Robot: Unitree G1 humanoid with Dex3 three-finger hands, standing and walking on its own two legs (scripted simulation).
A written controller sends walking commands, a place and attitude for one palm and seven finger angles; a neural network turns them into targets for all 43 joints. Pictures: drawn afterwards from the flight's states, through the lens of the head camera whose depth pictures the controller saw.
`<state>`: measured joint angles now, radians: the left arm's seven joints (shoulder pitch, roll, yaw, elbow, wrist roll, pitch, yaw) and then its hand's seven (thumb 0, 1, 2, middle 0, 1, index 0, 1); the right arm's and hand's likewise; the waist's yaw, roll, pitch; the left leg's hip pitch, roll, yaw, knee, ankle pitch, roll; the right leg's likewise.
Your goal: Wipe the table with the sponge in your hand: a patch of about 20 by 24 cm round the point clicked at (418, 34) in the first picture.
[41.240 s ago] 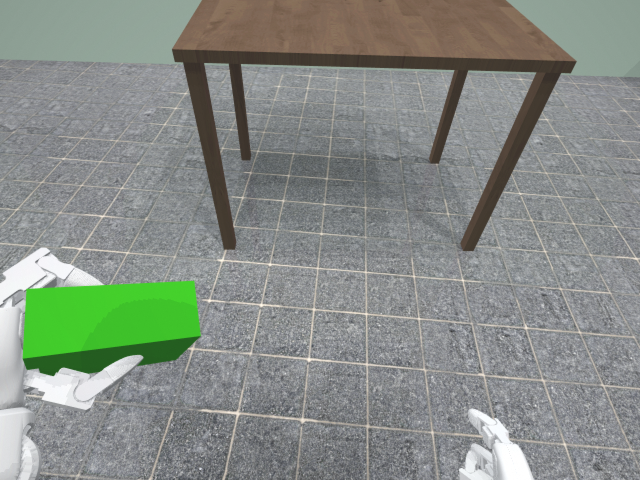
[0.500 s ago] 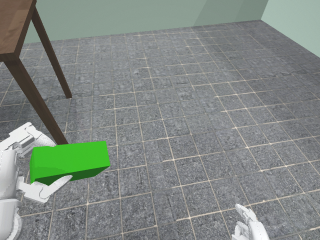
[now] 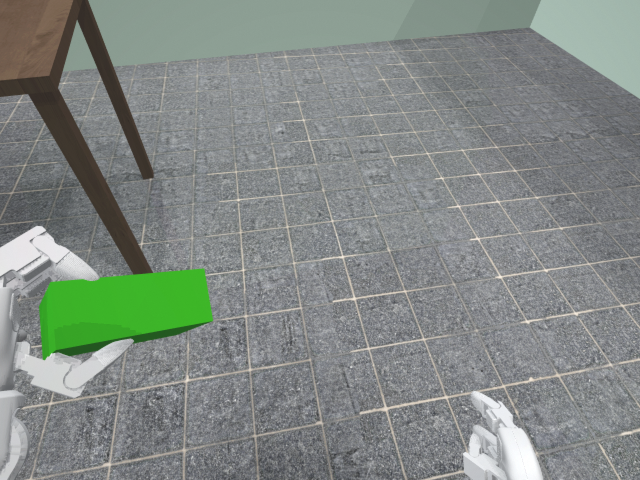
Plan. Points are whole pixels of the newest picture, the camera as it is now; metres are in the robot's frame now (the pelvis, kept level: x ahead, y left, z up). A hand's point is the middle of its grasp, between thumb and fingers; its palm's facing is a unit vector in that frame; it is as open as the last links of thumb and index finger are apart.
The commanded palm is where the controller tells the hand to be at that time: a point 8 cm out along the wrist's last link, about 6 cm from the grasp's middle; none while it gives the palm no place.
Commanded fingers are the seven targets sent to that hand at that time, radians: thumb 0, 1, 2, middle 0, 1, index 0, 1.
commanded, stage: step back with the hand held close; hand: left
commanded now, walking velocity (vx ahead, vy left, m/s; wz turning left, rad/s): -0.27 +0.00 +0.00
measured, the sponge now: (149, 310) +0.24 +0.21 +0.12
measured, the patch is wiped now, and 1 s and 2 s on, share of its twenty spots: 0.60 0.60 0.60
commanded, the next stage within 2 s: stop stepping back and stand still in 1.06 s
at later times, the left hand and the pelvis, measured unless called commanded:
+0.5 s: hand (51, 359) +0.17 +0.25 +0.17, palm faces +0.43 -0.82 -0.37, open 9.3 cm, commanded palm +0.11 +0.28 +0.18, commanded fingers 0.00 0.10 1.30 -1.20 -1.60 -1.20 -1.60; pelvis -0.05 +0.00 +0.00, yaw +0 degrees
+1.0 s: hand out of the picture +0.09 +0.29 +0.18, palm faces +0.36 -0.88 -0.32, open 9.3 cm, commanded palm +0.04 +0.32 +0.18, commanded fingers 0.00 0.10 1.30 -1.20 -1.60 -1.20 -1.60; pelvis -0.12 +0.04 +0.01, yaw -1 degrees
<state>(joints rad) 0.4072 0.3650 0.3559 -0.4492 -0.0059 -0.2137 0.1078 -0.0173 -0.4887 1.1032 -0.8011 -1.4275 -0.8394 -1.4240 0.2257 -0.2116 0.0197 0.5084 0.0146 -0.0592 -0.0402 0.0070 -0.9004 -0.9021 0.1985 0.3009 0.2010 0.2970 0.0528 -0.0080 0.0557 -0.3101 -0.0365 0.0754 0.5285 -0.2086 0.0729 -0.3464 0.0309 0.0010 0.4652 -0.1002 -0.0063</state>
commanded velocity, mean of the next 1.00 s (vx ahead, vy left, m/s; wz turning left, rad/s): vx -0.38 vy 0.00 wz -0.01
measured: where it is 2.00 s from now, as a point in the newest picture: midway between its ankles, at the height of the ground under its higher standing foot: outside the picture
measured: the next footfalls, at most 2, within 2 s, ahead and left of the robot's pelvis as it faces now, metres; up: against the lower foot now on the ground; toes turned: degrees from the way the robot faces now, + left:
right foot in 0.44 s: -0.04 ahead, -0.11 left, +0.00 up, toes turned +4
right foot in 1.12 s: -0.26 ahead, -0.07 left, +0.00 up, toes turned -6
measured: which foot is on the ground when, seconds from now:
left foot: down 0.00-1.00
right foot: down 0.00-0.32, up 0.34-0.42, down 0.44-0.78, up 0.80-1.00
